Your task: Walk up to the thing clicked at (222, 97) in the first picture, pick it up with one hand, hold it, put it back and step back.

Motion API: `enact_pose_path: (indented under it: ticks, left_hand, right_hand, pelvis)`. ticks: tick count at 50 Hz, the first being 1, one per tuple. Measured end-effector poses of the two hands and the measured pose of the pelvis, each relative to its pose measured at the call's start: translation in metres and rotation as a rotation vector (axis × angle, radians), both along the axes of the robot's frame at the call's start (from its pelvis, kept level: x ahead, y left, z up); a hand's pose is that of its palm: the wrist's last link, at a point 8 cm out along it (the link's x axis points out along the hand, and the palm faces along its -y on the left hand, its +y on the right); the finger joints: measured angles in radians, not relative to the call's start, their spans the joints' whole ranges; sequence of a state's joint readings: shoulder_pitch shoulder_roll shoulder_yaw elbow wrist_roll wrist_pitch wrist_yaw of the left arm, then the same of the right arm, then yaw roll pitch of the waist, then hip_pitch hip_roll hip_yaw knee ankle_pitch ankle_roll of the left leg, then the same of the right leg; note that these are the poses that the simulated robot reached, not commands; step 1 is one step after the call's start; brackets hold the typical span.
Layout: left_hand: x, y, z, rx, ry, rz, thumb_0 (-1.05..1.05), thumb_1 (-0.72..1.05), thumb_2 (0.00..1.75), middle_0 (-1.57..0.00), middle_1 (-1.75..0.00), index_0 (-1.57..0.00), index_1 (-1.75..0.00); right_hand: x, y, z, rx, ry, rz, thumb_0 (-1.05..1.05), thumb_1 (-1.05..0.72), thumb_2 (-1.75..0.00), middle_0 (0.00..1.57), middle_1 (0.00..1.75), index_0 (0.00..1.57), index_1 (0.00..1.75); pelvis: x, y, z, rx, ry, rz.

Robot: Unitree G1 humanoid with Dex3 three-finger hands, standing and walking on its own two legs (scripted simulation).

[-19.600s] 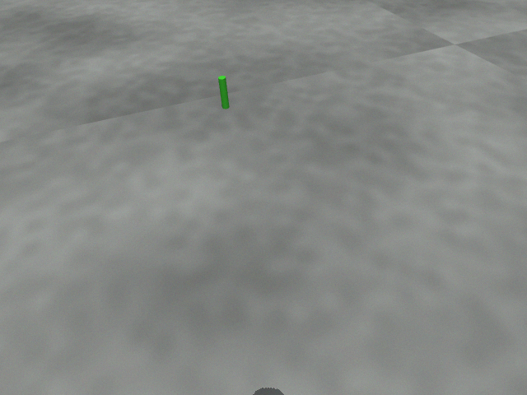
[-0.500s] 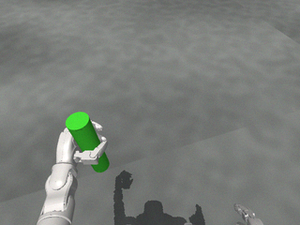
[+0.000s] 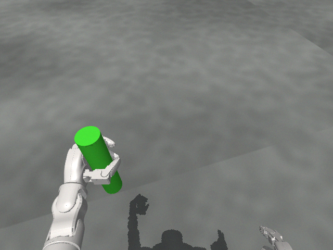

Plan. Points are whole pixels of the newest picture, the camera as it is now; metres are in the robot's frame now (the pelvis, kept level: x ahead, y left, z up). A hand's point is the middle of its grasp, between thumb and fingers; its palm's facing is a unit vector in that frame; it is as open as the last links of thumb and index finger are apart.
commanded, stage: hold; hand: left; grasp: from the side
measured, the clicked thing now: (102, 164) +0.33 +0.18 +0.03
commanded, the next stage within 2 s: crouch in 1.88 s
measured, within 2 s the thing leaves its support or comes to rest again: neither
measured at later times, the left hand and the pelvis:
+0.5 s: hand (103, 159) +0.33 +0.17 +0.05, palm faces +0.03 -1.00 -0.02, open 7.0 cm; pelvis +0.00 +0.00 +0.00, yaw +0 degrees
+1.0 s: hand (103, 160) +0.32 +0.17 +0.06, palm faces +0.01 -1.00 -0.03, open 7.0 cm; pelvis +0.00 +0.00 +0.00, yaw +0 degrees
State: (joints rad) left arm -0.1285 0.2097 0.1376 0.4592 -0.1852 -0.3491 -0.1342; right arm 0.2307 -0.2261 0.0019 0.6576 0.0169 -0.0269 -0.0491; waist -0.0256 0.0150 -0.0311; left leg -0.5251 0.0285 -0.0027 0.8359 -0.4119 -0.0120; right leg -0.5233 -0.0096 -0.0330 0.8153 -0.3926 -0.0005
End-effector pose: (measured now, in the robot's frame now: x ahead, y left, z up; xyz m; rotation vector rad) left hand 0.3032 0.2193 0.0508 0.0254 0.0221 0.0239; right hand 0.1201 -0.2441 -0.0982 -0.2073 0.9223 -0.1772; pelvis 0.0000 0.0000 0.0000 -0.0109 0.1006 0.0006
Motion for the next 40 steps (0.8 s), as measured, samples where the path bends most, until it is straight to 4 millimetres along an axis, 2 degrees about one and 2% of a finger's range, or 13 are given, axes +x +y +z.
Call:
enact_pose_path:
  ticks: [40]
  left_hand:
    - [-0.0021, 0.0063, 0.004, 0.0, -0.013, 0.01, 0.04, -0.04, 1.13, -0.91, -1.11, -0.92, -1.08]
  right_hand:
    - [-0.0057, 0.0026, 0.0028, 0.004, 0.01, 0.004, 0.01, -0.91, -0.9, 0.2, 0.3, 0.2, 0.3]
  pelvis:
    - [-0.0006, 0.0028, 0.004, -0.001, -0.015, -0.001]
